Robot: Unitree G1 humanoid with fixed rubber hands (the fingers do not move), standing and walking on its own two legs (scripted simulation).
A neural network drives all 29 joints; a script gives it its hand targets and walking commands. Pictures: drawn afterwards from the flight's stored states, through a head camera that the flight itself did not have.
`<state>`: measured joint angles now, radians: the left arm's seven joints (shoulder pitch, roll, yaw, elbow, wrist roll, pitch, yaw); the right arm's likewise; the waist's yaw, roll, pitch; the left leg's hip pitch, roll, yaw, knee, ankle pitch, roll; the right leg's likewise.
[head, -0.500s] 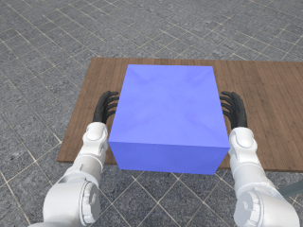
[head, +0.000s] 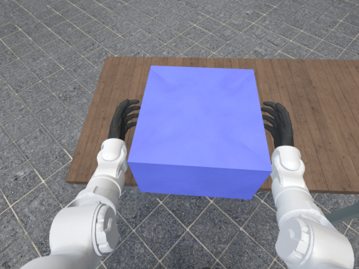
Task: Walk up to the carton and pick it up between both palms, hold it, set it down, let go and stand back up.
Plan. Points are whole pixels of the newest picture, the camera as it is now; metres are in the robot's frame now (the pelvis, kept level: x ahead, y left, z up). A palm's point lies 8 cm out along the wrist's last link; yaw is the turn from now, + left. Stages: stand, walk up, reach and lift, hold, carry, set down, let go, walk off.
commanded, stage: set down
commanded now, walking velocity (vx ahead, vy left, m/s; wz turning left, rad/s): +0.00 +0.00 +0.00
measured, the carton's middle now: (198, 129) +0.47 -0.05 -0.03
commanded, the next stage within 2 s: none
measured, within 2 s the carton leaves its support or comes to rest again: rests again in 0.32 s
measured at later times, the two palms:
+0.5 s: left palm (120, 134) +0.44 +0.14 +0.01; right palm (279, 139) +0.39 -0.23 +0.02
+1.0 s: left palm (123, 130) +0.46 +0.14 +0.00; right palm (277, 140) +0.40 -0.24 +0.00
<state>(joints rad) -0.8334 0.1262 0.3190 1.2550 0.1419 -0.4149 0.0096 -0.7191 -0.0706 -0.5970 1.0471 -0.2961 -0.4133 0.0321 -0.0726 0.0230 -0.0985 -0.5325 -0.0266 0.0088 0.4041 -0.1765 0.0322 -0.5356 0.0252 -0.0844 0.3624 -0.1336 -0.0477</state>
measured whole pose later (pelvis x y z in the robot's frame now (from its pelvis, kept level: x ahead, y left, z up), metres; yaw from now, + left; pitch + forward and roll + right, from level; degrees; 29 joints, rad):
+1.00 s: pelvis -0.02 +0.00 -0.04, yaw -2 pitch +27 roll -2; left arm -1.07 0.22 0.00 1.53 -0.17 -0.47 0.08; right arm -0.95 -0.23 -0.12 1.42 0.20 -0.43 -0.02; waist -0.07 0.02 -0.24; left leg -0.92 0.01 0.04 0.73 -0.29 0.04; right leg -0.91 0.04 -0.08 0.65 -0.22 -0.05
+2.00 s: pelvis -0.03 -0.01 -0.03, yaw -1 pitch +22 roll -1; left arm -1.02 0.37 -0.10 1.25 -0.34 -0.18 0.00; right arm -0.89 -0.38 0.05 1.09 0.46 -0.15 -0.01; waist -0.07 0.00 -0.21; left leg -0.81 0.00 0.01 0.69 -0.26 0.02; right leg -0.82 0.04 -0.08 0.63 -0.21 -0.07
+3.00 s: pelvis -0.01 +0.00 +0.00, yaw -1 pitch +9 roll -1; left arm -0.52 0.33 -0.02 0.81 -0.27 -0.09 -0.03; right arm -0.43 -0.36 0.01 0.77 0.39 -0.17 -0.01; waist -0.04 -0.01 -0.09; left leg -0.43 -0.02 0.01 0.50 -0.23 0.03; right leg -0.43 0.04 -0.06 0.44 -0.18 -0.05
